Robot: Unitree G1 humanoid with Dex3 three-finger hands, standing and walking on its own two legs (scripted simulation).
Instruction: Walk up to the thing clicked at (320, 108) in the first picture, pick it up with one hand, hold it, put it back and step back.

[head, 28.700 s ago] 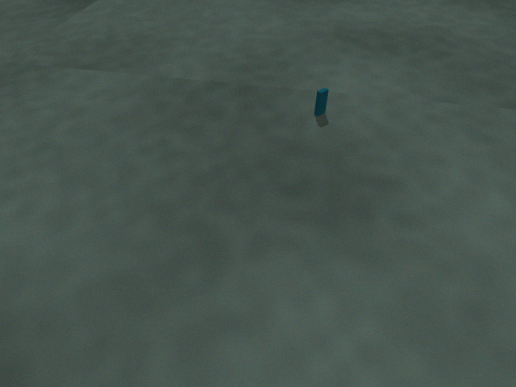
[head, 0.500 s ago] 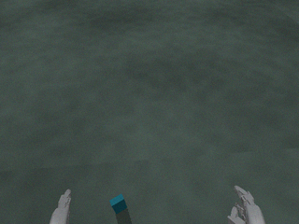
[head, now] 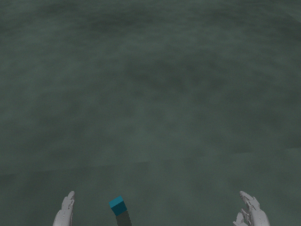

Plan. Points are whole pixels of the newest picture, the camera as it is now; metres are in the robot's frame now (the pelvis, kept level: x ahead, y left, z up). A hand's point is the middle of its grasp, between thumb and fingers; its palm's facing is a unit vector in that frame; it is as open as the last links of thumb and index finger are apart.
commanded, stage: home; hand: left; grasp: from the side
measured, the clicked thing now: (118, 206) +0.36 +0.22 -0.63
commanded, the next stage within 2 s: stand in 1.02 s
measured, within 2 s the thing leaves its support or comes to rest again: neither
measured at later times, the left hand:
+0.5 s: hand out of the picture +0.17 +0.19 -0.05, palm faces +0.10 -0.95 -0.28, open 17.6 cm
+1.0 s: hand (84, 224) +0.17 +0.19 -0.05, palm faces +0.11 -0.95 -0.29, open 17.7 cm
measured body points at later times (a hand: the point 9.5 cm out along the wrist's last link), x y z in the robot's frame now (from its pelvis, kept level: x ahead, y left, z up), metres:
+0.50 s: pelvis +0.00 +0.00 +0.00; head +0.02 +0.01 +0.45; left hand +0.16 +0.24 -0.03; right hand +0.16 -0.24 -0.07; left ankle +0.01 +0.14 -0.69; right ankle -0.01 -0.12 -0.69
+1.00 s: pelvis +0.00 +0.01 +0.00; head +0.02 +0.01 +0.45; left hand +0.16 +0.24 -0.03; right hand +0.16 -0.23 -0.07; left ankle +0.01 +0.14 -0.69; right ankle -0.01 -0.12 -0.69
